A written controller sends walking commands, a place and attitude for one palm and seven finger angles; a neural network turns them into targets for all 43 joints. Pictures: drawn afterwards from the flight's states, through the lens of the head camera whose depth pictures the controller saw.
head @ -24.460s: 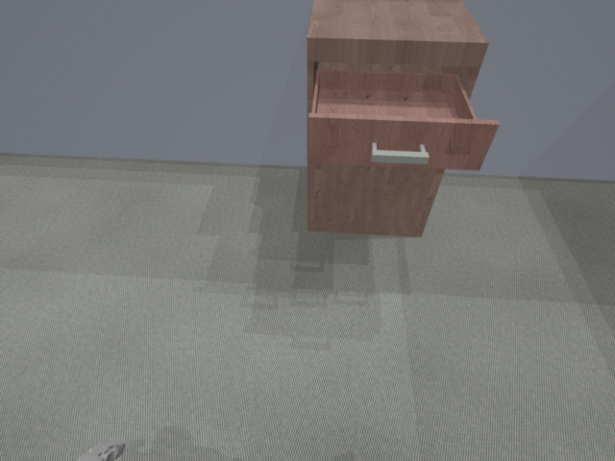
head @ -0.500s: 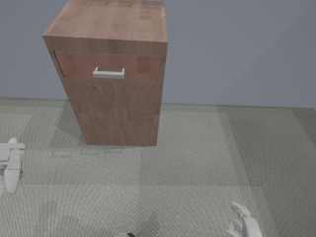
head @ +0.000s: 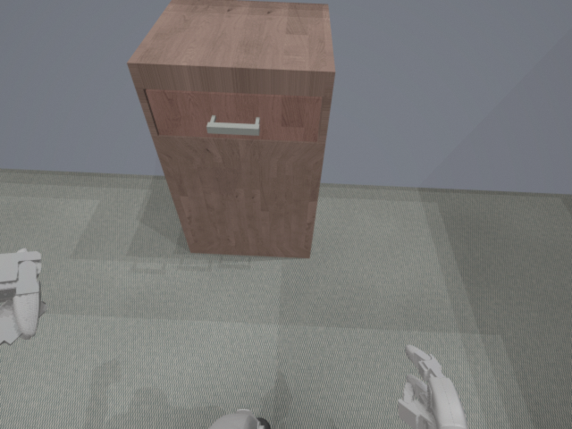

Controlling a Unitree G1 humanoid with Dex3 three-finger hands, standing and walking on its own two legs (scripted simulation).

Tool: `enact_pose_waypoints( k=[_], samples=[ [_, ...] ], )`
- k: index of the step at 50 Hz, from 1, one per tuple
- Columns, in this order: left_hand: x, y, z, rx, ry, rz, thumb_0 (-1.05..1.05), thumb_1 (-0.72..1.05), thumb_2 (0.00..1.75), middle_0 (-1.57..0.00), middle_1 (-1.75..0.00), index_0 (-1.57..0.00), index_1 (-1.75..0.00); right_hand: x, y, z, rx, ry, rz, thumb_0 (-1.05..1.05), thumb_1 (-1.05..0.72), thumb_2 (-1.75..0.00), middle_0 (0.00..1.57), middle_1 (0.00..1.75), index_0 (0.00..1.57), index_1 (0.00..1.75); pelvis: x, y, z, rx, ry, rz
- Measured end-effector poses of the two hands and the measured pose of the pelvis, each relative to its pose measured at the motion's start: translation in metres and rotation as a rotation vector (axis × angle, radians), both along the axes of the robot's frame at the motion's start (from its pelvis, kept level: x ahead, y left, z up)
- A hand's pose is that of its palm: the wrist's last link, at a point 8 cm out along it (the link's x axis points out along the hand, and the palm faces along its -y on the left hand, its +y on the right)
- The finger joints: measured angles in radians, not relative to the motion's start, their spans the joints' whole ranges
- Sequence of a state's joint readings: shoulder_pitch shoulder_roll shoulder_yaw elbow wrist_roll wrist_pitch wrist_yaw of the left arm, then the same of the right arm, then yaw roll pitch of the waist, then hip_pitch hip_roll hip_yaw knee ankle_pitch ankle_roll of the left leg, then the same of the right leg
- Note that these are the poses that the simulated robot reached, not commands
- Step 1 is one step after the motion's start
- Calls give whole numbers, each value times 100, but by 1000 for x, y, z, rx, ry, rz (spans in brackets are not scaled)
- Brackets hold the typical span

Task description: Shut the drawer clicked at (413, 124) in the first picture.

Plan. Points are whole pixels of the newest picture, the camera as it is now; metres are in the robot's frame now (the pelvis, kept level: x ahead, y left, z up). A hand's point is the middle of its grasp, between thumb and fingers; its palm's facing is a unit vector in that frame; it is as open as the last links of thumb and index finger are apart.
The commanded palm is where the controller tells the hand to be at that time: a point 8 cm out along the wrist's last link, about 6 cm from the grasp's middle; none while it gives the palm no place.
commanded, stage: stop stepping back and stand still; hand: left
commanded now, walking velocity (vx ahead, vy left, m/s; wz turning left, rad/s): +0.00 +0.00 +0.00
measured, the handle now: (234, 124) +0.84 +0.17 -0.08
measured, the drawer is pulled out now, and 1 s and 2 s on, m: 0.00 0.00 0.00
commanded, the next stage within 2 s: let the arm hang, fingers relaxed in 0.50 s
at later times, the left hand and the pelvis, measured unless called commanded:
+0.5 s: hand (26, 320) +0.18 +0.25 +0.18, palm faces +0.28 -0.80 -0.53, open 3.3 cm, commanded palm +0.13 +0.29 +0.18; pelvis +0.00 +0.01 +0.01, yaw +0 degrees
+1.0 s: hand out of the picture -0.02 +0.21 -0.18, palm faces +0.07 -0.98 -0.20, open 3.6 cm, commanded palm none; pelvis -0.02 +0.01 +0.00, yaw +3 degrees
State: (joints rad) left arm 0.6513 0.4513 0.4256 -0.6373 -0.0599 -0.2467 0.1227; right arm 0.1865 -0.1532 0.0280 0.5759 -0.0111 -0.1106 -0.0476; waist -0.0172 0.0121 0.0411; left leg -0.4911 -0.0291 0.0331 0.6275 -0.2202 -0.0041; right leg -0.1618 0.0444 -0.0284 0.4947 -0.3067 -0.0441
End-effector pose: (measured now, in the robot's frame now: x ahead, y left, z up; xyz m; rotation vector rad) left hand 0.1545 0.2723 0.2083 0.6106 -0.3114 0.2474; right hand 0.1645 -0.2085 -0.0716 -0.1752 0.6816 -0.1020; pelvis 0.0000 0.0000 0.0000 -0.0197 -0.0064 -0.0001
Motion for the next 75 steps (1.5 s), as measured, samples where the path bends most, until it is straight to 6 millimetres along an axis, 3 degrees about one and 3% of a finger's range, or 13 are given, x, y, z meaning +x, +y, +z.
enact_pose_waypoints(
  k=[5, 11, 20, 24, 30, 32, 36, 41, 45, 52, 58, 64, 75],
  samples=[
    [-12, 20, -16, -79, 31, 91, 1, 89, 89, -140, -160, -141, -160, -3, 7, -11, -12, 69, -13, 1, -90, -90, 20, 30, 20, 30, 16, 13, -1, -2, 23, 4],
    [5, 42, -44, -160, 87, 170, 2, 89, 89, -140, -160, -141, -160, -1, 10, -8, -56, 69, -3, 1, -90, -90, 20, 30, 20, 30, 8, 23, 2, 33, 0, -5],
    [6, 1, -9, -40, 56, -38, 2, 89, 89, -140, -160, -141, -160, -8, 3, 6, -27, 6, -9, 1, -90, -90, 20, 30, 20, 30, -6, 14, 6, 8, 17, 3],
    [-4, 9, -7, -15, 82, -9, 1, 89, 89, -140, -160, -141, -160, -15, -9, 1, -31, 46, -56, 1, -90, -90, 20, 30, 20, 30, -3, 14, 6, -3, 20, -1],
    [-9, 30, -29, -89, 128, 126, 1, 89, 89, -140, -160, -141, -160, -20, -19, -5, -61, 85, -82, 1, -91, -90, 20, 30, 20, 30, 1, 16, 7, 6, 7, -3],
    [-2, 36, -60, -107, 225, 129, 1, 89, 89, -140, -160, -141, -160, -19, -22, -13, -51, 95, -32, 1, -91, -90, 20, 30, 20, 30, -2, 17, 4, 5, 17, 13],
    [-3, 41, -182, -271, 688, 226, 1, 90, 89, -136, -156, -137, -156, -24, -31, -37, -44, 182, -2, 1, -91, -90, 20, 30, 20, 30, -10, 20, -4, 7, 16, 27],
    [-60, 0, -301, -461, 1164, 259, 1, 91, 89, -123, -143, -124, -143, -56, -34, -43, -69, 301, -23, 1, -91, -90, 20, 30, 20, 30, -14, 15, -7, 13, -7, 33],
    [-118, -28, -347, -549, 1401, 302, 2, 91, 89, -109, -132, -110, -129, -94, -33, -43, -98, 447, -39, 1, -91, -90, 20, 30, 20, 30, -16, 10, -4, 5, -14, 41],
    [-197, -13, -351, -600, 1594, 461, 1, 91, 89, -83, -104, -84, -102, -148, -22, -54, -79, 665, -52, 1, -91, -90, 20, 30, 20, 30, -18, 10, 2, -10, -6, 54],
    [-228, -6, -339, -579, 1678, 534, 1, 91, 89, -60, -77, -61, -76, -165, -8, -65, -22, 716, -72, 1, -91, -90, 20, 30, 20, 30, -16, 15, 5, -6, -13, 46],
    [-218, -8, -335, -571, 1668, 532, 1, 91, 89, -38, -51, -38, -51, -166, 1, -71, 16, 714, -80, 1, -91, -90, 20, 30, 20, 30, -13, 17, 7, 5, -14, 37],
    [-162, -31, -342, -590, 1574, 426, 1, 91, 89, -21, -32, -22, -32, -156, -2, -69, 21, 688, -107, 1, -91, -90, 20, 30, 20, 30, -4, 13, 8, 14, -21, 26]
  ],
)
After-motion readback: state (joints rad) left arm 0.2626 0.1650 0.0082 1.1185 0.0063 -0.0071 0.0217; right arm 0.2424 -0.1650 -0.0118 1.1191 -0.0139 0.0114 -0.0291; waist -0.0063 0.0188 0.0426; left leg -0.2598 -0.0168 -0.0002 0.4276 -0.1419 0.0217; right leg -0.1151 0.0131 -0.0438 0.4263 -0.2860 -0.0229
